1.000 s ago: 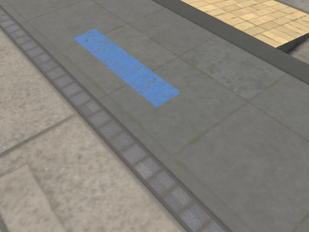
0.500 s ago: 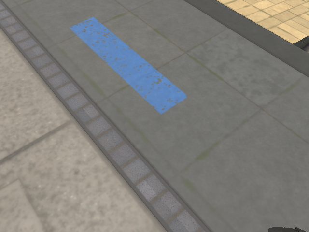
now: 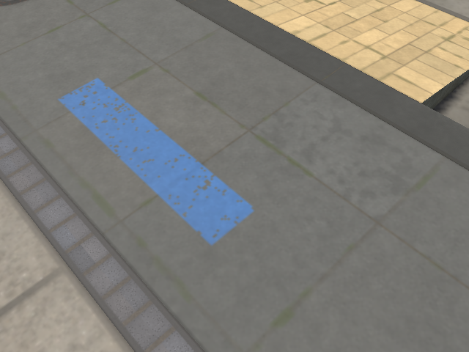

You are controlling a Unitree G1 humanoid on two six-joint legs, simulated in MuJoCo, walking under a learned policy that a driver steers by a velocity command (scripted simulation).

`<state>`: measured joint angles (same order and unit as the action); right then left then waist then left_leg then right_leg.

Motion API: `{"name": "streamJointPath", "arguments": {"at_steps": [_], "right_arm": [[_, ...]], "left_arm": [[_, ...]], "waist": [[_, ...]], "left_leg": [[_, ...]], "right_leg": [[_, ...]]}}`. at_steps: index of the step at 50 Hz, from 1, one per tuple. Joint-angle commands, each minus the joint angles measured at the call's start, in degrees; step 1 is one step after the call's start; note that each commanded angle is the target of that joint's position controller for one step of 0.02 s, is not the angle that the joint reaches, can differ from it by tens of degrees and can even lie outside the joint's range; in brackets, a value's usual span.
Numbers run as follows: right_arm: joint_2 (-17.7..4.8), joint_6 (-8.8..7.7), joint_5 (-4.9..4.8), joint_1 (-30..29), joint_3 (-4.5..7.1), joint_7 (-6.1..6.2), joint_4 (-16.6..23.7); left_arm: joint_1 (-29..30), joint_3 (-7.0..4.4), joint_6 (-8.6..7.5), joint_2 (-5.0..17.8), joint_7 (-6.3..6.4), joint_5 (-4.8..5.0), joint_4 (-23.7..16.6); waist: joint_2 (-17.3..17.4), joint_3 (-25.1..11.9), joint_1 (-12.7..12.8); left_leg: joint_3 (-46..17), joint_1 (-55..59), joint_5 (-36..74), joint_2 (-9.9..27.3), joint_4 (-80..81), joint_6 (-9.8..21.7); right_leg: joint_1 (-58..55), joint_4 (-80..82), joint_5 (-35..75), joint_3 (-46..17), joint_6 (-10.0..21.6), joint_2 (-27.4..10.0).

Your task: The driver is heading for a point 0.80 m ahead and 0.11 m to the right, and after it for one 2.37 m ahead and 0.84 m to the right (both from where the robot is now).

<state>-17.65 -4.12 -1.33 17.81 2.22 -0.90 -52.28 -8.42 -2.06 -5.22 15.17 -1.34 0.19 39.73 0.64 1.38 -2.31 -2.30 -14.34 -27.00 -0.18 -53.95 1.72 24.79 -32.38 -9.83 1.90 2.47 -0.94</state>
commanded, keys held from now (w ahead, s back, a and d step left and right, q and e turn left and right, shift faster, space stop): w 0.86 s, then w+e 0.08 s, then e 0.06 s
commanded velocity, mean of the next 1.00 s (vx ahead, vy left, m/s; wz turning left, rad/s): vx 0.49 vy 0.00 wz -0.02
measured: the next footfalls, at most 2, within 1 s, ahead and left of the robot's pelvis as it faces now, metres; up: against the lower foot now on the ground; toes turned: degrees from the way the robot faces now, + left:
left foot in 0.50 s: +0.43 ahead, +0.13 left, +0.00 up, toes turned +2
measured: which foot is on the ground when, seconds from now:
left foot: up 0.00-0.48, down 0.50-1.00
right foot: down 0.00-0.50, up 0.52-1.00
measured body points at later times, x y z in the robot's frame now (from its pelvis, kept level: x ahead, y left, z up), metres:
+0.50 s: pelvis +0.26 +0.03 -0.01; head +0.29 +0.03 +0.44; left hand +0.23 +0.31 -0.14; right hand +0.49 -0.20 -0.09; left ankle +0.39 +0.13 -0.73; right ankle +0.08 -0.10 -0.72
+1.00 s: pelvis +0.52 +0.02 +0.01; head +0.55 +0.02 +0.45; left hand +0.74 +0.24 -0.08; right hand +0.50 -0.26 -0.13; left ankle +0.39 +0.13 -0.73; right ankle +0.68 -0.11 -0.71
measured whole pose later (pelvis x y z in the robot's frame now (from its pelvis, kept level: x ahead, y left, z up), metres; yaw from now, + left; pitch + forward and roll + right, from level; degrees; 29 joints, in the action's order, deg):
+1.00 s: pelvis +0.52 +0.02 +0.01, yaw -2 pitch +2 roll +2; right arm -16.3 -3.4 -0.4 19.8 2.8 0.0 -54.0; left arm -3.4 -1.6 -4.3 14.6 -2.3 0.9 42.6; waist -2.3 1.1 -4.5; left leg 3.7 3.7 -18.5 -2.8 -12.9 1.1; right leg 32.3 -30.6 0.0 0.0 1.9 -3.6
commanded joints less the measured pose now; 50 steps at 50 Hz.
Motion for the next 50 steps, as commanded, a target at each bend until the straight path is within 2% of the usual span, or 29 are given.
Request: {"name": "streamJointPath", "arguments": {"at_steps": [1,2,3,6,9,14,17,19,21,22,23,24,25,26,27,28,29,30,31,32,34,37,42,45,47,49,50], "right_arm": [[-6.44,-2.21,-0.73,-3.16,1.05,-0.11,5.46],[-5.91,-1.98,0.18,-4.34,1.23,0.00,5.67],[-5.25,-1.47,0.38,-3.90,1.30,-0.04,5.56],[-3.30,0.01,0.63,-3.64,1.08,0.24,5.33],[-2.62,0.27,1.20,-8.73,0.99,0.37,7.19],[-0.96,-0.51,0.89,-17.35,0.31,-0.51,9.67],[-1.05,-0.96,0.45,-21.77,0.17,-1.30,11.53],[-1.52,-1.31,0.29,-23.30,0.21,-1.99,12.61],[-2.51,-1.63,0.35,-22.34,0.51,-2.51,12.72],[-3.42,-1.72,0.40,-20.22,0.92,-2.51,12.23],[-4.70,-1.76,0.50,-15.69,1.67,-2.29,10.98],[-7.06,-1.68,0.60,-6.99,3.05,-1.79,8.18],[-10.94,-1.47,1.16,3.48,4.22,-1.10,5.92],[-14.87,-1.14,1.35,6.74,5.03,-1.11,4.83],[-9.34,-1.19,0.36,6.07,3.58,-1.20,4.98],[-7.38,-1.30,0.42,1.66,2.90,-1.02,5.68],[-6.08,-1.31,0.70,-2.50,2.48,-0.95,6.49],[-4.46,-1.36,1.12,-5.19,2.04,-1.09,6.83],[-3.32,-1.59,1.80,-6.42,1.61,-1.12,6.92],[-3.26,-1.78,1.86,-6.73,1.64,-1.20,6.72],[-4.43,-2.31,1.37,-6.02,1.92,-1.03,5.78],[-6.21,-2.18,1.30,-3.75,2.32,-0.11,4.49],[-7.27,-1.37,0.62,0.58,2.24,0.66,2.52],[-7.93,-0.68,0.62,3.09,2.38,0.73,1.07],[-8.05,-0.13,0.68,3.89,2.57,0.87,0.18],[-8.10,0.61,0.99,2.23,2.69,1.28,0.08],[-8.70,0.95,1.07,0.98,2.87,1.59,0.48]], "left_arm": [[-10.86,-2.48,-0.26,8.81,-0.10,-0.29,-0.62],[-8.58,-2.13,-0.26,7.58,-0.19,-0.32,-0.74],[-7.60,-1.90,-0.49,7.06,-0.17,-0.63,-0.70],[-8.20,-2.11,-1.36,7.33,-0.07,-0.21,0.70],[-10.55,-2.42,-1.03,8.27,0.59,-0.11,2.59],[-13.49,-2.55,-0.23,9.28,1.44,0.25,5.29],[-16.08,-2.69,0.50,9.69,1.63,0.48,7.49],[-16.38,-2.91,1.05,10.04,1.89,0.71,8.49],[-15.60,-3.19,1.54,10.61,2.20,0.87,9.00],[-14.81,-3.34,1.77,11.16,2.32,0.81,9.01],[-13.72,-3.42,2.10,11.61,2.43,0.74,8.93],[-13.21,-3.02,2.49,10.77,2.54,0.49,8.72],[-13.76,-1.99,2.47,8.92,2.72,-0.52,7.37],[-21.18,0.21,1.14,0.95,1.91,-0.44,6.75],[-17.92,-0.79,-0.23,6.34,1.66,0.92,7.48],[-12.63,-1.73,-1.06,9.32,1.37,2.50,5.74],[-9.50,-1.65,-1.35,9.20,1.60,2.33,5.00],[-7.62,-1.94,-1.20,8.82,1.82,1.24,4.74],[-8.72,-2.12,-0.61,8.32,1.82,0.79,4.90],[-9.94,-1.97,0.05,7.12,1.79,0.69,5.26],[-9.97,-1.69,1.11,5.57,1.94,0.46,5.14],[-4.22,-1.61,1.42,5.29,2.15,-0.06,3.18],[4.95,-0.89,0.54,3.41,1.24,0.25,1.00],[9.07,-0.60,0.21,3.45,0.20,0.91,-0.41],[10.89,-0.56,0.14,3.82,-0.62,1.20,-1.59],[9.86,-0.82,0.01,4.59,-1.43,0.76,-1.97],[6.75,-1.43,-0.06,5.87,-1.65,0.35,-1.37]], "waist": [[-5.08,-6.82,5.32],[-4.20,-4.13,4.23],[-5.46,-3.84,2.95],[-5.01,-2.79,1.77],[-3.77,-0.72,2.75],[-4.42,1.91,5.63],[-4.32,3.53,6.89],[-4.58,4.01,6.59],[-5.07,3.10,5.26],[-5.79,1.57,3.92],[-6.36,-1.43,1.26],[-5.32,-6.89,-2.76],[0.09,-15.26,-6.14],[15.42,-21.96,-1.75],[10.88,-21.09,-4.28],[8.26,-12.13,-3.50],[3.51,-7.70,-1.67],[2.01,-4.17,-0.18],[3.43,-3.77,1.76],[4.10,-3.69,2.68],[3.69,-2.44,3.45],[2.24,-0.19,2.23],[2.13,1.48,-1.12],[2.42,2.39,-2.78],[2.54,2.83,-2.91],[3.19,2.08,-1.27],[4.17,-0.36,0.53]], "left_leg": [[-2.39,-28.99,5.35,4.87,-16.75,1.74],[-2.11,-27.68,8.81,6.44,-13.38,1.16],[-2.25,-24.55,11.33,7.67,-11.44,0.66],[-1.37,-23.54,15.19,7.68,-7.55,-0.95],[-1.11,-27.42,21.59,7.66,0.80,-2.48],[1.17,-24.15,32.66,5.62,16.69,-2.51],[1.53,-24.51,32.16,4.65,21.28,-1.63],[1.13,-24.99,29.38,4.41,23.44,-0.32],[1.60,-22.44,25.68,3.61,25.06,1.18],[2.64,-18.51,23.72,2.38,25.41,2.01],[4.42,-11.51,23.16,0.45,26.27,3.15],[5.37,0.66,24.82,-0.68,26.96,4.81],[-4.90,18.81,27.51,8.57,24.36,8.32],[-32.65,37.75,16.39,21.57,29.75,18.00],[-38.65,36.78,8.81,21.50,35.57,17.38],[-30.11,29.27,9.63,19.76,36.98,14.67],[-23.42,21.02,14.12,17.59,38.30,12.98],[-18.87,13.93,19.07,15.46,40.00,12.20],[-15.92,9.73,21.96,13.93,41.60,11.70],[-14.22,7.23,23.22,13.16,43.27,11.91],[-10.80,4.10,25.83,12.75,45.70,12.78],[-7.71,4.79,27.97,12.35,47.66,12.79],[-2.53,7.65,27.91,10.18,47.68,10.02],[-1.51,12.92,27.60,12.25,46.39,9.84],[-0.87,17.22,29.27,14.28,44.84,9.17],[1.30,19.59,41.69,14.55,39.68,7.31],[2.38,20.18,51.64,13.96,35.07,6.07]], "right_leg": [[-29.37,17.11,-3.73,-27.22,10.04,-17.10],[-24.93,18.80,1.24,-22.89,9.90,-15.06],[-22.10,20.40,4.48,-19.93,9.48,-13.71],[-19.80,23.24,13.09,-14.26,10.28,-12.10],[-21.07,24.71,16.79,-10.73,10.36,-11.71],[-21.44,26.06,12.99,-5.86,8.59,-9.86],[-25.40,24.75,13.24,-5.89,8.65,-11.75],[-28.87,22.93,15.37,-6.37,8.25,-13.46],[-31.36,20.19,20.22,-6.52,7.40,-14.49],[-31.86,17.58,26.95,-6.23,6.84,-14.30],[-31.54,12.23,36.25,-5.15,6.05,-13.18],[-28.41,2.04,40.44,-3.09,4.57,-10.28],[-16.31,-14.88,25.67,-1.18,2.66,-7.11],[7.66,-35.08,-16.49,-2.10,-1.39,4.37],[14.53,-42.15,-24.12,-10.06,-0.78,2.99],[18.36,-42.86,-19.76,-9.24,0.01,0.01],[16.62,-40.09,-14.14,-7.31,0.06,-3.25],[14.61,-36.65,-10.72,-6.44,-0.38,-5.04],[10.98,-34.72,-8.26,-6.87,-0.55,-6.57],[8.70,-33.35,-7.12,-6.73,-0.94,-6.99],[8.42,-30.11,-5.57,-5.93,-2.04,-7.67],[13.27,-22.02,2.24,-5.54,-3.61,-8.15],[11.79,-5.55,14.82,-3.18,-3.59,-5.81],[12.64,-0.85,14.82,-2.39,-2.82,-4.77],[13.75,0.75,11.96,-2.71,-1.37,-4.34],[10.91,2.54,7.90,-2.18,0.48,-2.62],[6.18,2.80,6.58,-1.00,1.44,-0.81]]}}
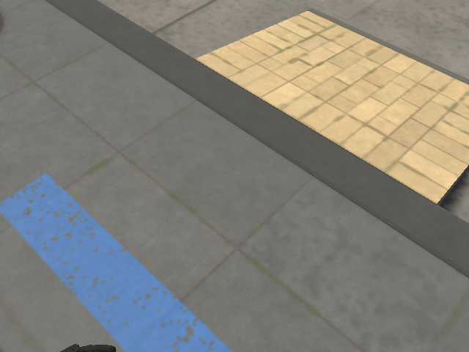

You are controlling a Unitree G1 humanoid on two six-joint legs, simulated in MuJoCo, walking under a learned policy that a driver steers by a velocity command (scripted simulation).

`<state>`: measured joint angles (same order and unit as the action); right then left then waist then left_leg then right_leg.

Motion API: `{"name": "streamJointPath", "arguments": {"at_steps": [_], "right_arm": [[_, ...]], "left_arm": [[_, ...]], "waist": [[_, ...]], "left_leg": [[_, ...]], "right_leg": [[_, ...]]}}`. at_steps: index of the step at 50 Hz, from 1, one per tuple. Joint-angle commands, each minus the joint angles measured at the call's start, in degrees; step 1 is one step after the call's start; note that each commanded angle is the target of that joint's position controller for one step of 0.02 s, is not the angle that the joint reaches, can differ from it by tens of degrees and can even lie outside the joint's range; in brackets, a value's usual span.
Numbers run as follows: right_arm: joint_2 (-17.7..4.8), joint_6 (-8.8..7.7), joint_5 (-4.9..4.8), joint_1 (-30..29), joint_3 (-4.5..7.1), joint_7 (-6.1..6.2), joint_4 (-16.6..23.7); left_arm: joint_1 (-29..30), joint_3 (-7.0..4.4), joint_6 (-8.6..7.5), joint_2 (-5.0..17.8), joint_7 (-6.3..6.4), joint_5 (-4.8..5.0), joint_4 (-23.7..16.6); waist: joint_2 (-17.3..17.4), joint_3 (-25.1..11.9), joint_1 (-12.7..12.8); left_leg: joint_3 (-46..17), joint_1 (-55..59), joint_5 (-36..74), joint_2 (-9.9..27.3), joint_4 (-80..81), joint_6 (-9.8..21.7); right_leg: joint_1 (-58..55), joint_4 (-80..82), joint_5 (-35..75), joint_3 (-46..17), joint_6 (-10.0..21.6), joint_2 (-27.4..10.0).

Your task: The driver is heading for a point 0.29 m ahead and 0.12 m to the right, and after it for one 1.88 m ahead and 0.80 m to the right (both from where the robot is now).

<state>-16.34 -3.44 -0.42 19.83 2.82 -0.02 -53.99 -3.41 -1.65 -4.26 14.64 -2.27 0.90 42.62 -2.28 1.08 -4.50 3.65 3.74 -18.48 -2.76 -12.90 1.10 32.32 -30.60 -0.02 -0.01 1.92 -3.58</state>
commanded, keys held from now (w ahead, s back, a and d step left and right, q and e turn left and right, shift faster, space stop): e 0.86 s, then no key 0.14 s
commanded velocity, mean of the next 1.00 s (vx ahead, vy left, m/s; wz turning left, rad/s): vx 0.09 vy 0.00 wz -0.50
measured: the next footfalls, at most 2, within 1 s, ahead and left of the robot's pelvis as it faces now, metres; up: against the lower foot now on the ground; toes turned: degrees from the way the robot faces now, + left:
right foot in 0.04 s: +0.20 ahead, -0.12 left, +0.00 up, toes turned -3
left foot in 0.54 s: +0.26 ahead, +0.09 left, +0.00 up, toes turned -23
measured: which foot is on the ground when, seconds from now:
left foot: down 0.00-0.06, up 0.08-0.52, down 0.54-0.96, up 0.98-1.00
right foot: up 0.00-0.02, down 0.04-0.54, up 0.56-0.94, down 0.96-1.00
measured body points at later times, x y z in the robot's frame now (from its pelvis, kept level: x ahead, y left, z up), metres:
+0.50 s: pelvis +0.14 -0.02 +0.00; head +0.17 -0.03 +0.45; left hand +0.34 +0.23 -0.10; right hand +0.23 -0.32 -0.10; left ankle +0.23 +0.12 -0.72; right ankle +0.16 -0.12 -0.74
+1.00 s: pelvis +0.14 -0.03 +0.00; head +0.16 -0.06 +0.44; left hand +0.43 +0.12 -0.08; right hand +0.10 -0.35 -0.12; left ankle +0.22 +0.11 -0.72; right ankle +0.08 -0.12 -0.74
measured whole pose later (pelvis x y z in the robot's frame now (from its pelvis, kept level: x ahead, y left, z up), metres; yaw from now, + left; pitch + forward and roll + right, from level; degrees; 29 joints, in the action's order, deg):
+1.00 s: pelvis +0.14 -0.03 +0.00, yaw -32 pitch +1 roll +0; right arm -18.2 0.8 0.3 8.5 4.2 0.9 -43.8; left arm -9.6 -4.1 3.6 17.2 -0.1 0.0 35.2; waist 1.9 3.2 -1.4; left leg 4.1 -19.8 -25.8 6.5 -41.3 -3.5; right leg 16.3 -31.8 -16.1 0.5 1.4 0.5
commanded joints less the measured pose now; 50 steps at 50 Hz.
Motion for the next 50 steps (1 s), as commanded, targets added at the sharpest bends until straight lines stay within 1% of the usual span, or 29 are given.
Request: {"name": "streamJointPath", "arguments": {"at_steps": [1,2,3,4,5,6,7,9,11,14,17,20,23,25,26,27,28,29,30,32,33,35,39,44,46,47,48,49,50], "right_arm": [[-10.38,0.77,0.00,-2.89,2.35,1.13,2.87],[-9.71,1.01,0.31,-2.55,2.06,1.62,3.77],[-6.88,0.49,2.38,-0.39,0.88,1.94,6.12],[-1.74,-0.70,2.15,5.67,-0.98,0.95,6.03],[-8.42,-1.44,1.10,3.86,0.54,0.20,5.23],[-9.09,-1.47,-0.62,-1.86,0.85,0.14,7.18],[-8.34,-0.98,-0.38,-4.36,0.87,0.74,7.55],[-8.34,0.86,0.59,-4.90,1.44,1.75,8.47],[-6.61,1.94,0.95,-3.28,1.29,2.30,8.71],[-6.33,2.59,1.29,-5.32,1.41,2.90,9.80],[-6.14,3.19,0.98,-9.13,1.55,2.90,11.14],[-5.96,2.87,0.63,-12.58,1.54,2.62,12.59],[-6.40,1.66,0.26,-13.26,1.70,2.06,13.28],[-6.71,0.82,-0.03,-11.00,1.99,1.54,12.89],[-7.12,0.50,-0.07,-8.79,2.29,1.31,12.22],[-10.02,0.51,0.64,-7.39,3.05,1.44,12.17],[-14.93,1.39,1.84,-10.60,4.01,1.95,13.27],[-12.66,1.71,3.20,-9.15,3.79,1.76,13.41],[-9.96,1.70,2.69,-10.80,3.03,1.81,14.46],[-7.13,2.04,1.20,-14.12,2.33,1.99,15.34],[-6.89,2.28,0.82,-14.40,2.12,2.14,15.34],[-7.33,2.99,1.13,-13.50,2.24,2.48,15.13],[-9.55,3.93,1.19,-11.48,3.24,2.88,14.89],[-11.78,3.92,-0.06,-12.07,4.21,1.67,14.72],[-11.72,3.87,-1.25,-13.25,4.09,1.41,14.27],[-10.13,3.72,-1.61,-11.71,3.58,1.25,13.29],[-7.02,3.45,-0.21,-8.74,2.66,0.82,12.45],[-3.15,3.15,3.04,-8.48,1.02,0.18,14.38],[-7.12,3.22,1.49,-13.41,2.41,1.06,15.42]], "left_arm": [[-4.53,-2.93,-1.15,8.25,-0.77,-0.80,-2.64],[-10.64,-4.33,-1.13,11.27,-0.38,-1.01,-1.09],[-16.55,-5.49,-0.71,16.80,0.37,-1.78,-0.93],[-14.80,-4.98,-0.40,16.92,0.38,-1.66,-2.25],[-14.30,-4.17,0.29,12.78,0.26,-1.02,-3.25],[-10.66,-3.71,0.66,11.09,0.48,-0.89,-4.13],[-8.18,-3.53,0.93,10.27,0.61,-0.65,-4.28],[-5.81,-3.47,1.47,9.99,0.99,-1.22,-4.99],[-5.09,-3.98,1.64,11.09,1.22,-1.72,-5.46],[-5.53,-4.54,2.28,12.21,2.34,-1.02,-5.82],[-5.56,-4.64,3.52,12.36,3.43,-0.42,-6.22],[-6.08,-4.72,4.53,12.31,4.05,-0.54,-6.37],[-6.79,-4.86,5.28,12.26,4.16,-0.55,-6.63],[-5.88,-4.74,5.74,11.85,4.21,-0.07,-7.20],[-5.25,-4.53,6.06,11.30,4.32,0.35,-7.52],[-6.90,-3.89,6.21,9.18,4.38,0.22,-7.79],[-11.03,-3.31,5.94,6.26,4.09,-0.09,-8.43],[-9.91,-4.53,5.26,10.83,3.92,-0.45,-8.83],[-10.80,-5.72,5.26,14.07,3.78,-0.42,-7.84],[-11.76,-5.99,6.75,12.73,4.28,-0.10,-5.91],[-11.61,-5.62,7.37,11.25,4.22,-0.03,-6.03],[-9.26,-4.85,7.65,8.96,3.88,0.54,-7.66],[-5.10,-3.98,7.38,7.36,3.12,0.38,-10.61],[-5.58,-4.24,7.84,8.19,1.86,0.12,-11.61],[-9.02,-4.45,7.86,7.61,1.50,-0.10,-10.38],[-11.05,-4.77,7.77,8.22,1.66,-0.33,-9.37],[-12.37,-5.56,7.64,11.35,2.27,-0.30,-9.34],[-11.25,-6.01,7.53,16.42,3.15,-0.90,-11.29],[-12.89,-5.35,6.21,14.34,2.51,-2.90,-11.06]], "waist": [[6.98,-3.95,6.29],[4.77,-8.27,8.76],[-5.76,-15.74,8.78],[-15.70,-24.45,5.44],[-6.08,-25.46,7.95],[-3.55,-17.42,7.62],[2.00,-10.95,6.32],[0.59,-7.38,3.53],[-2.03,-7.75,2.21],[-2.69,-9.43,2.58],[-3.30,-9.01,3.74],[-5.11,-6.87,4.98],[-6.47,-6.80,5.42],[-6.75,-7.29,3.93],[-6.37,-7.22,2.49],[-2.32,-8.77,3.19],[13.67,-7.69,7.79],[17.98,-7.56,5.31],[12.62,-7.03,5.64],[9.02,-5.10,6.32],[9.44,-4.29,5.99],[11.23,-3.19,4.95],[13.16,-5.08,2.36],[13.94,-5.34,2.39],[12.79,-5.28,4.90],[10.71,-5.47,5.65],[1.45,-7.16,4.78],[-16.18,-7.57,2.94],[-11.19,-10.03,8.12]], "left_leg": [[-1.64,1.30,51.22,14.52,-14.40,4.97],[0.76,-3.43,48.94,11.25,-25.72,2.44],[2.49,-19.14,24.10,6.42,-45.50,-0.75],[-2.85,-37.25,-18.33,-3.25,-63.65,-3.64],[-10.58,-38.67,-17.35,1.06,-67.22,-2.98],[-9.19,-41.32,-14.24,3.20,-66.28,-2.46],[-8.10,-41.69,-10.94,5.18,-62.32,-2.87],[-8.29,-35.86,-6.99,6.67,-55.58,-3.41],[-7.68,-32.77,-5.12,5.45,-50.95,-4.47],[-8.31,-33.21,-1.07,4.31,-44.11,-5.76],[-9.36,-32.91,3.44,3.42,-37.96,-6.23],[-10.15,-32.04,3.78,2.27,-31.79,-6.20],[-10.39,-29.24,1.06,1.05,-25.68,-5.59],[-9.86,-24.48,3.23,0.78,-17.00,-4.40],[-9.14,-19.59,9.32,1.67,-9.35,-3.42],[-13.75,-12.32,14.34,9.12,-6.87,-0.75],[-26.11,-7.05,29.77,21.19,-6.81,6.59],[-33.49,-8.91,36.30,27.37,-5.58,14.12],[-29.21,-9.65,36.19,26.01,-6.55,14.24],[-19.15,-9.99,31.83,19.23,-8.06,9.61],[-16.69,-10.53,32.27,18.27,-7.89,9.48],[-12.18,-10.64,30.77,16.20,-6.50,9.79],[-9.77,-6.78,29.93,18.50,-6.33,11.27],[-7.56,-9.60,27.90,20.47,-7.49,10.73],[-6.40,-11.45,26.26,19.63,-11.13,8.62],[-4.63,-14.69,22.80,18.00,-14.44,5.79],[0.20,-22.58,11.16,14.02,-23.41,0.57],[3.61,-36.69,-19.19,6.90,-38.78,-5.10],[-3.65,-36.99,-21.13,6.10,-47.65,-5.60]], "right_leg": [[-9.48,2.90,-1.15,2.74,3.19,4.25],[-19.99,4.49,7.70,1.75,4.63,4.26],[-38.21,-0.11,30.68,-13.65,9.80,-7.99],[-53.25,3.73,38.57,-36.55,21.75,-20.25],[-49.60,5.23,32.30,-32.97,19.84,-17.46],[-42.41,5.97,28.98,-25.19,17.43,-14.37],[-33.65,7.89,26.76,-20.22,15.39,-11.45],[-21.94,11.34,21.40,-17.85,14.06,-8.62],[-17.35,12.60,21.20,-16.47,14.59,-7.28],[-16.90,12.21,16.87,-16.93,13.95,-6.43],[-16.06,12.63,1.37,-19.00,11.63,-4.64],[-15.84,12.78,-8.76,-22.39,10.68,-3.68],[-18.52,10.22,-4.51,-26.07,10.44,-3.92],[-20.04,7.33,0.89,-27.98,9.26,-3.08],[-19.00,5.26,0.63,-27.39,7.51,-1.36],[-14.62,-0.16,-8.24,-24.51,4.67,1.61],[-3.84,-11.35,-28.94,-13.28,0.84,10.85],[1.91,-24.48,-38.06,-8.73,-2.08,11.31],[2.23,-32.21,-34.82,-9.34,-3.55,8.57],[3.45,-37.72,-28.54,-7.83,-5.76,7.21],[3.82,-39.61,-26.57,-7.10,-6.67,6.91],[3.59,-36.19,-23.57,-3.77,-7.65,6.06],[0.04,-24.44,-22.92,-1.33,-8.06,2.89],[-10.06,-10.91,-21.64,2.30,-5.21,2.68],[-16.71,1.13,-14.27,3.61,-2.36,4.07],[-22.81,7.87,-8.05,3.15,-0.55,5.01],[-32.21,10.24,5.90,-5.89,1.83,-1.23],[-37.40,7.73,28.51,-22.83,9.71,-16.23],[-29.57,9.86,22.36,-24.56,17.58,-19.83]]}}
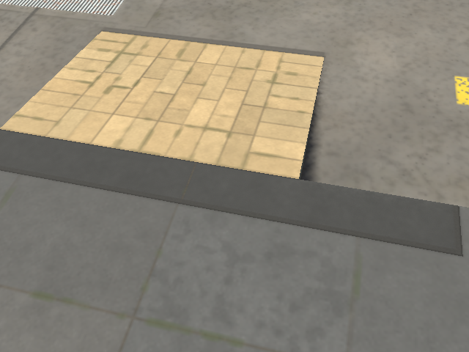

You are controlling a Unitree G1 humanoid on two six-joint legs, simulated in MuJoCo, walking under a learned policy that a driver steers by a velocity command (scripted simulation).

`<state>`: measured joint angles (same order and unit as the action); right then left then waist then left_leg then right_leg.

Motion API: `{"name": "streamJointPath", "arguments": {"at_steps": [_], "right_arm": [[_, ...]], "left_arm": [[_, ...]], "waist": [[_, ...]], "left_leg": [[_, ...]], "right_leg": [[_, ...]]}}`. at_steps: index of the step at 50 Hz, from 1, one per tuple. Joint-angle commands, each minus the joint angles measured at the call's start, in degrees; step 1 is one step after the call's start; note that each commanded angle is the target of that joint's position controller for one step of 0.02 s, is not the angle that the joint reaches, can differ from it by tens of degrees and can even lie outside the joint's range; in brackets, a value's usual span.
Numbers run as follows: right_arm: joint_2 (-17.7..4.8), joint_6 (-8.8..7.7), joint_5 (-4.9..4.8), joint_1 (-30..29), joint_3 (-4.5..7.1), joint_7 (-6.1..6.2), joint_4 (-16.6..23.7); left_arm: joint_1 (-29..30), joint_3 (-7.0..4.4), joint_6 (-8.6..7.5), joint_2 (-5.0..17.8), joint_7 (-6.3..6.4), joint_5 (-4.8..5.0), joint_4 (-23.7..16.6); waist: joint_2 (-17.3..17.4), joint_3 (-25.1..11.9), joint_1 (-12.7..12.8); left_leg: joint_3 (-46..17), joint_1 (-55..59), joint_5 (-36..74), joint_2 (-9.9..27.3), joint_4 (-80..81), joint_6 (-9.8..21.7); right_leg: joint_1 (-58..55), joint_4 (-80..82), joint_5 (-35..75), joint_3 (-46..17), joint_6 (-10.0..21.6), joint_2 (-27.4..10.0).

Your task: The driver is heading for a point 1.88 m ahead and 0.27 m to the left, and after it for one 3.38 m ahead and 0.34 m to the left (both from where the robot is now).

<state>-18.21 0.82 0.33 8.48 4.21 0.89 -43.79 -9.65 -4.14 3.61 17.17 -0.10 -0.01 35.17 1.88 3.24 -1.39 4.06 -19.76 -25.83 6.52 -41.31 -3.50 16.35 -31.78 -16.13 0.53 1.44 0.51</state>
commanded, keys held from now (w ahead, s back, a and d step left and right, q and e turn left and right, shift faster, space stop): no key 0.54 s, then w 0.46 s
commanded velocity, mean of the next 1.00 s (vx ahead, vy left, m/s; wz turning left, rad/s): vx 0.13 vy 0.00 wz -0.08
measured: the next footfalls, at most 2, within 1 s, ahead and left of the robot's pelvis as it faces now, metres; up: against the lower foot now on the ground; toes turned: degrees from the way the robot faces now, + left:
left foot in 0.32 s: +0.03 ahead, +0.13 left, +0.00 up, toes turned -2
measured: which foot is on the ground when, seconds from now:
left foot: up 0.00-0.30, down 0.32-0.82, up 0.84-1.00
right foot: down 0.00-1.00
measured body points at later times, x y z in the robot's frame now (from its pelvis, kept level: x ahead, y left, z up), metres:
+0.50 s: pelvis +0.00 +0.00 +0.01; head +0.00 +0.00 +0.46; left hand +0.14 +0.24 -0.11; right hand +0.09 -0.28 -0.11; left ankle -0.01 +0.13 -0.73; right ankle +0.00 -0.11 -0.73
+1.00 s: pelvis +0.10 -0.02 +0.01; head +0.12 -0.03 +0.46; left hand +0.08 +0.25 -0.12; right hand +0.25 -0.28 -0.10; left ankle +0.14 +0.12 -0.66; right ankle +0.01 -0.11 -0.73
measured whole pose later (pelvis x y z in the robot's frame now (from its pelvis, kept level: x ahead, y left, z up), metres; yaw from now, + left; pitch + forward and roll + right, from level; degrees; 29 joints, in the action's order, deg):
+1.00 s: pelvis +0.10 -0.02 +0.01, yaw -2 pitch +1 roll +0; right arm -16.4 -5.1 -1.5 9.5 3.1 -1.4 -46.1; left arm -24.5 -2.6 -4.4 13.1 -0.7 0.4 55.4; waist 1.5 0.3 3.3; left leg 1.2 -32.9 -15.8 3.6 -59.2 1.9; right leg 1.0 -16.4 -16.7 0.0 2.6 1.8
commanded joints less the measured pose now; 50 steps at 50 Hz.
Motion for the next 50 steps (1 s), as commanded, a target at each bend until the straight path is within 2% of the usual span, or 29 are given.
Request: {"name": "streamJointPath", "arguments": {"at_steps": [1,3,4,7,10,13,15,16,17,18,19,20,22,27,28,30,33,36,38,39,40,41,42,43,44,45,46,48,50], "right_arm": [[-7.14,-0.57,-0.80,-3.16,1.73,0.58,4.85],[-6.77,0.36,-0.51,-1.03,2.10,1.32,2.47],[-6.51,0.64,-0.11,0.25,2.15,1.45,2.01],[-4.47,0.55,-0.58,2.25,1.60,1.25,1.14],[-2.89,0.42,-0.30,-0.09,0.59,0.99,1.65],[-3.67,0.22,-0.58,0.35,0.53,0.78,1.39],[-2.80,-0.22,-0.35,3.14,0.25,0.55,0.04],[-3.17,-0.53,0.41,4.08,0.07,0.40,-0.39],[-5.50,-0.78,0.92,4.86,0.29,0.53,-0.35],[-9.18,-0.80,0.18,3.72,1.22,0.59,-1.05],[-6.10,-1.02,-0.25,2.64,0.79,0.16,-1.10],[-4.03,-1.35,0.22,1.89,0.12,-0.05,-1.12],[-3.20,-1.99,0.57,1.02,-0.31,0.01,-1.42],[-3.06,-2.42,0.28,2.72,-0.70,0.66,-3.21],[-3.06,-2.27,0.18,3.69,-0.70,0.84,-3.85],[-4.08,-2.02,-0.52,4.38,-0.33,1.26,-4.08],[-4.45,-3.47,-1.40,6.14,-0.26,1.36,-3.78],[-7.07,-4.61,-1.73,9.18,0.73,0.83,-4.89],[-7.06,-4.45,-2.02,6.68,0.67,0.44,-3.93],[-6.14,-4.23,-2.16,3.43,0.37,0.16,-2.84],[-3.86,-4.29,-2.12,-0.22,-0.30,0.04,-1.21],[-1.02,-5.09,-1.76,-2.52,-1.04,-0.02,0.55],[-1.78,-6.40,-1.57,-2.88,-0.94,0.17,2.29],[-4.01,-6.98,-2.27,-1.63,-0.19,0.02,1.84],[-3.53,-7.28,-2.96,-0.05,-0.32,-0.50,1.29],[-2.77,-7.37,-2.95,-0.45,-0.48,-0.94,1.15],[-2.52,-7.39,-2.47,-2.14,-0.44,-1.39,1.61],[-0.77,-7.07,-1.80,-3.49,-0.77,-2.57,2.28],[1.18,-6.69,-1.32,-6.74,-1.58,-3.38,3.66]], "left_arm": [[-4.39,-2.33,-2.72,10.53,0.00,-2.15,-2.91],[1.11,-1.38,-3.62,7.82,0.22,-0.80,-2.33],[2.71,-0.86,-3.77,7.00,0.47,-0.51,-2.08],[3.48,0.25,-4.13,4.19,0.98,-0.87,-1.01],[2.93,0.07,-3.93,4.99,1.05,-0.83,0.52],[2.61,0.06,-3.66,5.51,0.62,-0.76,2.30],[3.98,0.67,-3.67,4.29,0.45,-0.09,3.37],[2.60,0.98,-3.92,3.47,0.37,0.04,4.44],[0.94,1.28,-4.40,2.61,0.23,-0.81,5.13],[-1.58,0.81,-4.83,3.17,-0.16,-1.17,5.36],[1.32,0.92,-4.70,3.47,-0.05,-1.41,5.72],[3.47,0.72,-4.39,3.76,0.14,-1.13,5.71],[3.89,0.76,-3.47,2.99,0.69,-0.83,6.33],[2.28,0.60,-3.29,2.22,0.98,-0.69,9.30],[1.39,0.50,-3.25,2.29,1.10,-0.55,10.26],[0.50,-0.11,-3.19,3.42,1.38,0.20,11.15],[0.13,0.02,-5.33,2.31,1.23,0.95,11.29],[1.46,0.16,-7.92,0.49,0.21,1.40,11.18],[-0.56,0.09,-8.68,0.69,-0.31,1.77,12.05],[-4.74,-0.21,-8.84,1.20,-0.43,1.97,13.99],[-9.69,-1.04,-9.04,3.47,-0.46,1.83,16.36],[-15.82,-2.25,-9.21,7.33,-0.23,1.81,18.53],[-20.32,-3.32,-9.42,11.62,-0.76,1.36,18.92],[-19.02,-2.03,-9.82,7.90,-0.93,0.31,18.50],[-17.58,-1.28,-10.11,5.54,-1.00,0.09,17.97],[-16.38,-0.86,-10.04,4.72,-1.00,0.16,17.59],[-15.60,-0.27,-9.66,3.69,-1.04,0.41,17.66],[-15.64,0.60,-8.57,1.87,-0.69,0.41,17.98],[-14.66,0.67,-7.96,3.02,0.19,0.53,17.61]], "waist": [[-11.64,-8.94,3.94],[-9.88,-6.38,1.81],[-9.89,-6.09,0.80],[-9.87,-7.29,0.07],[-9.83,-6.21,1.90],[-9.76,-5.04,2.56],[-8.19,-4.39,0.33],[-6.23,-4.54,-0.25],[-2.85,-5.81,0.78],[3.83,-5.82,4.28],[3.99,-5.70,2.18],[3.20,-4.50,1.61],[3.12,-3.38,1.51],[-0.21,-2.82,1.11],[-0.66,-3.79,0.99],[-1.06,-0.87,0.97],[0.37,3.77,0.53],[7.15,2.69,0.40],[8.12,3.66,2.40],[7.36,3.25,4.86],[3.45,2.71,7.11],[-7.46,1.01,8.48],[-17.29,-0.86,10.06],[-11.68,-0.63,8.20],[-8.05,-0.53,6.57],[-5.97,-0.48,5.81],[-4.94,0.78,5.46],[-6.51,0.59,4.84],[-6.04,1.65,4.99]], "left_leg": [[-5.45,-13.61,-10.22,-2.44,-22.86,-0.58],[-6.43,-13.53,-2.58,-1.90,-22.36,-0.45],[-6.30,-11.43,0.76,-2.38,-22.90,-0.94],[-6.20,-7.41,5.42,-2.57,-17.10,-1.61],[-5.81,-3.03,4.53,-2.38,-4.99,-1.47],[-4.99,1.19,3.23,-3.14,2.93,-0.85],[-4.17,7.23,11.74,-3.83,14.30,0.35],[-5.45,11.82,20.25,-3.11,19.59,1.29],[-9.51,16.00,30.04,0.63,19.19,2.56],[-8.93,14.43,28.56,1.38,15.58,4.85],[-8.92,9.25,19.52,0.33,17.01,5.90],[-8.77,6.91,15.56,-0.29,18.26,5.25],[-7.94,5.96,15.25,-1.20,18.76,3.76],[-7.14,7.16,15.55,-1.98,17.90,3.43],[-6.58,7.47,9.83,-2.64,17.95,3.81],[-6.93,4.35,-7.03,-3.42,17.57,5.91],[-13.24,2.80,-16.51,0.11,20.18,9.73],[-26.85,8.40,-17.58,9.36,28.23,15.11],[-27.17,4.48,-13.63,10.16,29.17,15.52],[-22.55,0.13,-9.28,7.22,27.11,13.48],[-15.37,-3.55,-1.65,2.41,20.58,10.15],[-5.26,-11.85,7.53,-4.76,4.15,5.85],[-3.35,-23.08,0.79,-8.51,-11.06,3.96],[-7.40,-29.41,-5.82,-6.71,-21.33,4.53],[-9.19,-32.49,-2.65,-4.63,-25.48,5.99],[-8.45,-34.37,1.41,-2.70,-26.20,6.89],[-7.56,-35.25,4.81,-1.16,-24.63,7.12],[-5.23,-30.94,9.97,-0.05,-19.30,6.15],[-2.76,-26.04,15.40,-0.95,-10.97,4.10]], "right_leg": [[-11.00,12.31,31.33,-20.43,16.36,-19.81],[-8.99,12.90,23.94,-14.91,11.26,-14.60],[-7.16,13.02,26.55,-13.17,10.93,-13.52],[-7.55,13.36,24.96,-10.61,10.78,-11.77],[-7.71,13.39,18.92,-11.76,11.07,-11.81],[-6.27,13.31,14.03,-14.59,11.97,-12.52],[-3.87,12.20,11.05,-14.44,10.14,-11.08],[-2.01,11.91,9.31,-13.83,7.73,-9.70],[-0.22,10.08,6.61,-12.07,4.84,-7.17],[-0.22,10.26,3.90,-8.08,2.78,-3.22],[-4.22,9.02,2.66,-5.75,1.03,-1.48],[-5.34,8.04,2.58,-5.54,0.76,-1.42],[-5.22,7.81,4.47,-6.09,1.43,-1.93],[-4.46,8.42,5.99,-6.17,1.35,-2.11],[-4.54,8.36,0.21,-5.48,1.43,-1.39],[-0.39,7.01,-17.13,-4.65,2.51,0.02],[6.08,4.42,-21.52,-5.41,3.70,-0.77],[9.07,-5.07,-8.73,0.44,2.62,0.90],[3.39,-1.23,-7.44,0.51,4.17,0.10],[-4.89,4.23,-5.42,0.39,4.91,0.18],[-10.86,7.73,-5.03,-3.91,5.73,-1.61],[-20.19,13.87,-7.09,-17.66,9.07,-8.48],[-29.22,19.20,0.41,-35.27,15.06,-18.61],[-31.28,17.97,5.90,-36.45,16.66,-20.90],[-32.23,17.24,7.91,-32.49,15.61,-20.18],[-32.14,17.79,9.53,-27.75,14.07,-18.97],[-30.99,18.68,14.51,-23.43,12.53,-17.82],[-26.61,20.63,20.30,-16.12,10.47,-14.48],[-20.37,22.93,21.17,-11.04,10.20,-12.14]]}}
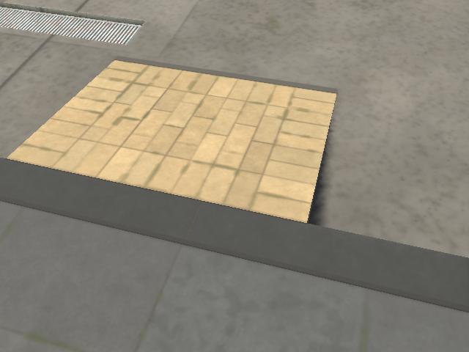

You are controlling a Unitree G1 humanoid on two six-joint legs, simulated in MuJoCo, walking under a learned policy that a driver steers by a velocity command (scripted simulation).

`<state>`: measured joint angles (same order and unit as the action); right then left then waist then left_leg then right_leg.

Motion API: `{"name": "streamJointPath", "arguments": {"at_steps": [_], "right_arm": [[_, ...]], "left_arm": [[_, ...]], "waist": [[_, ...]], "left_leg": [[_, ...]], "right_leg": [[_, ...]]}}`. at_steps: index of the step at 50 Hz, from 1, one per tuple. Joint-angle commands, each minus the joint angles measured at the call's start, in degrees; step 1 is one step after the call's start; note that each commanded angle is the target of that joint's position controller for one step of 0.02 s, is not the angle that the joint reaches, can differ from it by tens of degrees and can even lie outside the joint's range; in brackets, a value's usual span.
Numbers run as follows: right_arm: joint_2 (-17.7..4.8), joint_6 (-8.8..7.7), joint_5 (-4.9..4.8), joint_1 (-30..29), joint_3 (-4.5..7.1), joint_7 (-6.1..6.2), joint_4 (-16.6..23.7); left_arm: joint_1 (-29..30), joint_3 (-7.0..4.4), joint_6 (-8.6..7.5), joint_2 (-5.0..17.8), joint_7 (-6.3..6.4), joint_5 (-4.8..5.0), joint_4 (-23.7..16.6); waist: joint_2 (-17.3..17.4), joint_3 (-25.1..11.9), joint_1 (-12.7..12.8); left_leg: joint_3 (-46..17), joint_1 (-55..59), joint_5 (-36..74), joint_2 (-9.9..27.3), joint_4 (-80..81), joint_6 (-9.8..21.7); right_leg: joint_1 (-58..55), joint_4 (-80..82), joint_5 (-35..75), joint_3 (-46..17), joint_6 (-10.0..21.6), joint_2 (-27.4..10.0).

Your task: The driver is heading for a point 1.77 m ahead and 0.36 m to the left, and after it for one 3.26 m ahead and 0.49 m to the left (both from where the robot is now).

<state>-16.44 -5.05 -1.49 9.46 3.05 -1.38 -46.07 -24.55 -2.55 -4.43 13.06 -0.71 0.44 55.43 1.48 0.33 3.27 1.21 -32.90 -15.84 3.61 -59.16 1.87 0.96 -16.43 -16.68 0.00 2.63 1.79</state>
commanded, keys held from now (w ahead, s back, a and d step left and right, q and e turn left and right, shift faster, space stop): w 1.00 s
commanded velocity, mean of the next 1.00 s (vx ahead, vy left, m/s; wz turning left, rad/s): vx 0.48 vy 0.00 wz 0.00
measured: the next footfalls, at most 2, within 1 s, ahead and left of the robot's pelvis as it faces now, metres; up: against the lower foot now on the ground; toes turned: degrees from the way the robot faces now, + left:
left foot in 0.22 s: +0.31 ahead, +0.15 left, +0.00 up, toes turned +2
right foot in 0.80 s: +0.62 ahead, -0.08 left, +0.00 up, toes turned -1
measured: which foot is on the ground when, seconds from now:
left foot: up 0.00-0.20, down 0.22-0.82, up 0.84-1.00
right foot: down 0.00-0.24, up 0.26-0.78, down 0.80-1.00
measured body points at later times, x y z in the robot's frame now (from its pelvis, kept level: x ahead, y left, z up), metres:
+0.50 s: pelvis +0.26 +0.07 +0.00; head +0.28 +0.08 +0.45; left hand +0.40 +0.35 -0.11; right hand +0.30 -0.20 -0.13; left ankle +0.27 +0.14 -0.74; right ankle +0.36 -0.11 -0.67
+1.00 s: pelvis +0.55 +0.00 +0.00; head +0.58 +0.00 +0.45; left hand +0.63 +0.27 -0.12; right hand +0.65 -0.27 -0.13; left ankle +0.55 +0.16 -0.66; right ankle +0.58 -0.08 -0.74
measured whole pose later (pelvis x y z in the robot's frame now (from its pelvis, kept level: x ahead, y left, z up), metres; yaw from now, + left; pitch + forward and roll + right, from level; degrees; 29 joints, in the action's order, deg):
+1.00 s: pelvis +0.55 +0.00 +0.00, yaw +1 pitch +1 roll -1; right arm -17.0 -4.3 -1.1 14.3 2.9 0.1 -50.0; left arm -14.0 -3.0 -5.3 14.2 -2.0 -0.2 49.9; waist 2.4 1.7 1.0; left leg -1.6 -31.0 -16.9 5.6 -63.4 1.6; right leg 12.6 -20.0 -8.2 3.5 4.1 3.3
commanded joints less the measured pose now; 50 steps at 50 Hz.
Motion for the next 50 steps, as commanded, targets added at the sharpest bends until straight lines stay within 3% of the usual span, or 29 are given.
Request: {"name": "streamJointPath", "arguments": {"at_steps": [1,2,4,7,9,10,11,12,13,14,15,16,17,18,21,26,30,34,36,38,39,40,41,42,43,44,45,47,50], "right_arm": [[0.34,-0.75,0.56,-10.41,-0.93,-1.28,7.01],[0.84,-0.72,0.47,-12.66,-1.28,-1.34,7.85],[-0.62,-0.48,0.06,-14.81,-1.08,-1.24,8.88],[-3.50,-0.37,-0.23,-15.26,-0.31,-1.16,9.74],[-5.75,-0.34,0.03,-10.63,0.83,-0.96,8.76],[-7.31,-0.11,0.05,-3.81,1.90,-0.61,6.77],[-8.97,0.29,-0.06,5.48,2.99,-0.08,3.95],[-13.05,0.79,0.60,14.69,3.93,0.64,2.07],[-14.59,0.51,1.45,15.15,3.61,-0.44,1.08],[-8.81,0.17,0.88,11.73,2.26,-0.68,1.61],[-6.89,-0.17,0.65,6.86,1.66,-0.69,2.11],[-6.43,-0.52,1.02,2.85,1.44,-0.84,2.64],[-5.39,-0.86,1.65,0.59,1.25,-1.04,2.73],[-4.51,-1.19,2.27,-0.35,1.01,-1.05,2.51],[-4.46,-1.94,1.72,1.00,0.96,-0.87,0.91],[-6.93,-1.31,1.43,6.30,1.39,0.77,-1.43],[-7.79,-0.70,0.76,11.28,1.37,1.45,-3.67],[-7.85,0.68,0.65,15.50,1.44,1.55,-5.81],[-8.42,1.44,0.57,15.78,1.72,1.76,-6.29],[-9.43,1.99,0.52,14.38,2.03,1.97,-6.01],[-9.45,2.33,0.58,13.03,1.95,2.04,-5.72],[-8.02,2.43,0.97,12.60,1.23,2.19,-4.87],[-2.98,1.59,1.79,17.58,-0.46,1.80,-3.27],[-0.57,0.27,1.15,19.77,-1.37,1.40,-4.46],[-7.10,-0.88,-0.38,14.59,0.35,1.10,-3.26],[-7.90,-1.56,-1.34,9.51,0.60,1.02,-1.75],[-7.16,-1.66,-0.80,7.22,0.63,1.24,-1.38],[-5.57,-0.46,0.25,8.78,0.99,1.44,-2.09],[-3.38,1.10,0.73,8.51,0.67,1.82,-1.92]], "left_arm": [[0.84,-1.02,0.14,8.20,1.23,-0.01,-2.87],[0.58,-1.18,0.06,9.30,1.54,-0.11,-2.83],[-1.45,-1.58,-0.33,11.03,1.73,0.20,-1.97],[-1.33,-1.93,-0.51,11.12,1.62,1.01,-1.11],[-0.32,-2.40,-0.02,12.11,1.51,0.56,-1.22],[0.35,-2.49,0.55,12.22,1.49,0.25,-1.35],[0.41,-2.15,1.04,11.41,1.59,-0.17,-1.72],[-1.17,-1.03,1.16,8.27,1.71,-1.59,-3.26],[-9.56,0.98,-0.03,0.08,1.05,-0.13,-2.80],[-4.01,-0.57,-1.23,7.25,0.65,1.46,-2.92],[2.39,-1.48,-1.83,10.20,0.51,2.57,-5.01],[4.99,-1.40,-2.06,9.75,0.96,2.10,-5.59],[5.71,-1.70,-1.85,9.04,1.31,1.17,-5.69],[4.26,-1.74,-1.22,8.17,1.35,0.83,-5.37],[4.85,-1.70,0.36,6.53,1.67,0.48,-5.71],[15.30,-1.68,-0.03,6.42,1.45,-0.52,-9.35],[23.37,-0.77,-0.91,4.81,0.51,-0.01,-11.70],[29.72,-0.21,-1.53,4.73,-1.09,0.50,-14.65],[30.41,-0.33,-1.80,5.57,-1.88,0.67,-15.71],[26.15,-1.11,-1.92,7.60,-2.13,0.70,-15.06],[19.45,-2.19,-1.97,9.53,-1.92,0.64,-13.22],[9.16,-3.61,-1.92,12.75,-1.39,0.22,-10.26],[0.02,-5.02,-1.70,18.45,-0.87,-1.00,-8.73],[-1.67,-4.46,-1.23,15.97,-1.01,0.15,-7.66],[1.87,-3.10,-1.05,11.95,-0.96,0.57,-8.17],[6.30,-2.52,-0.90,10.13,-0.71,0.24,-9.15],[10.22,-2.02,-0.94,8.67,-0.85,-0.18,-9.52],[13.66,-1.40,-1.37,6.54,-1.16,-1.03,-9.86],[12.93,-1.94,-2.27,8.25,-1.19,-0.67,-8.60]], "waist": [[-5.35,5.44,0.67],[-5.65,6.06,1.16],[-7.04,6.75,1.45],[-7.25,7.38,-0.38],[-8.27,2.94,-3.66],[-8.46,-1.58,-7.33],[-7.64,-6.99,-11.52],[2.30,-14.80,-13.17],[18.17,-23.07,-7.37],[10.47,-15.51,-8.88],[6.23,-6.47,-7.86],[0.58,-2.97,-5.81],[0.09,-1.07,-4.02],[2.01,-1.51,-2.27],[2.24,0.01,-1.26],[0.36,3.01,-3.95],[0.36,4.09,-7.09],[0.47,5.37,-8.89],[1.48,4.75,-8.01],[3.61,1.66,-4.99],[4.03,-2.57,-1.05],[3.07,-9.85,3.30],[-7.17,-20.13,3.26],[-16.01,-25.79,2.92],[-11.65,-17.49,3.66],[-8.66,-10.22,2.45],[-4.63,-5.03,0.44],[-6.18,-1.93,-3.13],[-5.18,0.00,-4.57]], "left_leg": [[1.14,-9.15,8.86,1.06,12.61,-1.89],[1.97,-5.19,12.27,-0.01,17.86,-2.22],[2.24,0.40,16.52,-1.49,23.68,-2.11],[0.10,1.78,17.56,-1.55,28.30,0.37],[1.07,8.22,14.82,-3.48,28.12,2.53],[2.34,16.61,13.30,-5.16,27.80,4.00],[2.19,29.45,12.85,-4.88,27.29,5.45],[-12.82,46.13,9.27,7.32,26.48,8.69],[-43.02,57.00,-10.03,18.53,39.34,17.21],[-44.89,50.44,-17.66,16.79,45.28,14.45],[-35.78,41.51,-14.69,15.36,46.06,12.20],[-28.91,33.19,-6.48,13.30,47.10,11.33],[-23.34,27.29,-0.04,10.95,48.09,10.87],[-19.93,24.03,2.65,9.35,49.54,10.59],[-14.90,19.99,5.71,8.19,53.02,11.94],[-9.86,23.41,11.36,7.20,54.55,11.26],[-6.25,26.10,13.05,6.33,54.04,9.65],[-6.36,34.63,17.06,9.12,50.30,9.80],[-6.98,38.48,21.99,10.87,47.25,9.16],[-6.59,40.07,34.96,11.02,42.02,7.95],[-4.80,38.92,44.29,9.19,34.39,6.78],[-2.59,31.99,42.77,6.23,22.19,4.95],[0.35,10.43,21.50,-0.67,-0.06,1.16],[-4.64,-3.29,-15.92,-7.61,-13.28,-0.47],[-8.57,-9.68,-15.46,-3.84,-18.10,0.68],[-6.74,-10.83,-10.61,-0.84,-17.27,1.34],[-5.37,-9.14,-5.90,1.64,-12.99,1.11],[-5.56,-2.80,-0.96,4.34,-7.33,0.48],[-4.70,-2.25,2.52,5.20,-2.01,-1.19]], "right_leg": [[-1.04,8.74,20.83,-8.33,8.59,-12.18],[2.09,9.90,19.55,-6.89,8.24,-11.46],[4.05,12.02,17.48,-6.50,8.09,-12.66],[-0.92,10.24,22.37,-5.66,6.62,-15.48],[-4.87,2.84,39.85,-4.09,5.04,-15.88],[-4.56,-5.62,48.53,-2.51,3.93,-14.45],[0.99,-17.34,48.51,-1.07,2.35,-12.03],[14.56,-37.09,26.25,0.55,0.88,-7.86],[30.90,-54.64,-15.44,-4.82,-1.24,2.44],[36.76,-60.54,-15.07,-9.04,-0.22,-0.72],[39.58,-60.35,-9.39,-6.83,0.79,-3.58],[36.96,-57.56,-3.70,-5.74,0.89,-6.62],[34.45,-54.40,-0.44,-5.45,0.69,-8.57],[30.99,-52.70,1.73,-6.03,0.62,-10.07],[31.15,-47.85,3.82,-5.02,-0.65,-11.14],[39.14,-31.71,18.50,-4.00,-3.13,-10.96],[36.76,-19.88,25.70,-1.39,-3.26,-8.45],[39.01,-13.98,21.86,-0.80,-2.22,-6.83],[38.31,-12.14,17.35,-0.73,-0.82,-6.02],[30.81,-11.08,12.71,0.88,1.05,-3.75],[21.11,-9.72,13.40,2.54,2.71,-1.92],[4.99,-11.48,15.94,0.57,5.25,-4.01],[-19.80,-13.18,14.33,-20.91,13.00,-19.11],[-28.04,-4.30,5.65,-41.37,18.36,-25.71],[-22.25,-2.01,0.89,-36.33,15.23,-23.37],[-13.47,-0.72,2.76,-27.69,12.97,-21.13],[-4.55,1.73,6.82,-21.76,11.74,-18.52],[4.91,5.69,10.75,-15.61,10.60,-15.11],[9.59,9.25,15.95,-10.97,11.90,-14.30]]}}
